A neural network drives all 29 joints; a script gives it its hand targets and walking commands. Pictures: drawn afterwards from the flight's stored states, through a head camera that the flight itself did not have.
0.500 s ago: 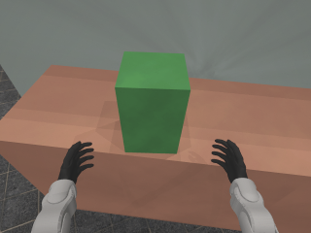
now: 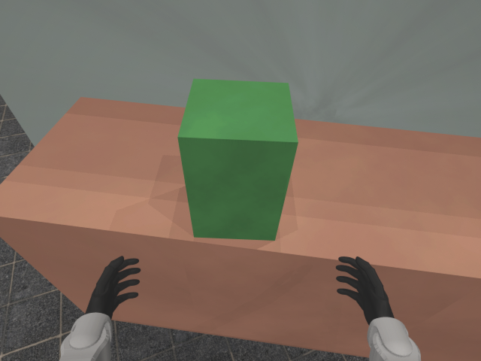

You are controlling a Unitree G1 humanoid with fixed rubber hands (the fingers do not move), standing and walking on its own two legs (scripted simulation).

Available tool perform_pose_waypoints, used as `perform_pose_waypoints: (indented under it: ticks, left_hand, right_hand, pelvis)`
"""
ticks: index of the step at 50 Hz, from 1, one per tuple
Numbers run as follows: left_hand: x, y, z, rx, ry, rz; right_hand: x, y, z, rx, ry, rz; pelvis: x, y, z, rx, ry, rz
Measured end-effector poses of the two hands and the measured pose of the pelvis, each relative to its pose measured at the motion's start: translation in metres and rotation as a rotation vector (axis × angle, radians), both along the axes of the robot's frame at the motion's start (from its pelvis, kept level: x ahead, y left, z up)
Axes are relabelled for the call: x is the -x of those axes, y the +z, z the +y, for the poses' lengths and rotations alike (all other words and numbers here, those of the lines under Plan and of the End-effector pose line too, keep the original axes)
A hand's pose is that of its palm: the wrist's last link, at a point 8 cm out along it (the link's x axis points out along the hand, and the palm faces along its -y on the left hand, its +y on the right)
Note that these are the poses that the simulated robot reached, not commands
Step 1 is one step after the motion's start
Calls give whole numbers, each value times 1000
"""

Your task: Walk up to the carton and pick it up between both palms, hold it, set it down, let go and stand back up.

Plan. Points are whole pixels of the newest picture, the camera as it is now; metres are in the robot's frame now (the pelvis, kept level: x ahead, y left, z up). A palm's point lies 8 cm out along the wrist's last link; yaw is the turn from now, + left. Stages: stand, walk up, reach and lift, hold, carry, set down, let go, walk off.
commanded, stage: set down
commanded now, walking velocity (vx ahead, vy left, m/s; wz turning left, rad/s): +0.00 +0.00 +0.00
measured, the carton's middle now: (237, 166) +0.45 +0.02 +0.07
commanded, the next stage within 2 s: let go in 0.68 s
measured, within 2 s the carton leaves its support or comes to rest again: neither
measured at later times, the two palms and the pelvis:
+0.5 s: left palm (99, 353) +0.14 +0.24 -0.07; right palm (370, 345) +0.17 -0.21 -0.07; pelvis +0.00 +0.00 +0.00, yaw +0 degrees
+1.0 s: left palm (107, 355) +0.14 +0.23 -0.08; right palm out of the picture +0.13 -0.23 -0.09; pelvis -0.01 -0.01 +0.00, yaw +1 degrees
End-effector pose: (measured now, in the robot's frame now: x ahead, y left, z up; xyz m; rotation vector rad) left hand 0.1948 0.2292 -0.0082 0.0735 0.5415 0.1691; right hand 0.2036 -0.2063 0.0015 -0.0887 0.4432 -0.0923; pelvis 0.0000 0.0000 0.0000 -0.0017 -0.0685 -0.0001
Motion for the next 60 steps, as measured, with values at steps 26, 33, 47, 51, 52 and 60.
perform_pose_waypoints:
  ticks: [26,33,47,51,52,60]
  left_hand:
    - [53,-70,10,-51,-17,307]
    - [57,-75,6,-60,-22,312]
    - [52,-72,0,-81,-40,302]
    - [51,-75,-3,-82,-44,309]
    - [50,-75,-4,-81,-45,308]
    - [43,-77,-9,-64,-47,312]
  right_hand:
    - [38,-71,-9,84,41,256]
    - [51,-79,-18,113,39,302]
    - [75,-87,-23,94,27,317]
    - [73,-86,-24,96,23,314]
    - [72,-86,-25,97,22,312]
    - [50,-82,-22,91,40,277]
  pelvis:
    - [-4,-1,-2,5,8,-4]
    - [4,-3,-5,2,15,-13]
    - [15,-4,-9,-5,12,-18]
    - [15,-5,-10,-6,13,-12]
    - [14,-5,-10,-6,14,-10]
    - [6,-5,-10,-3,11,3]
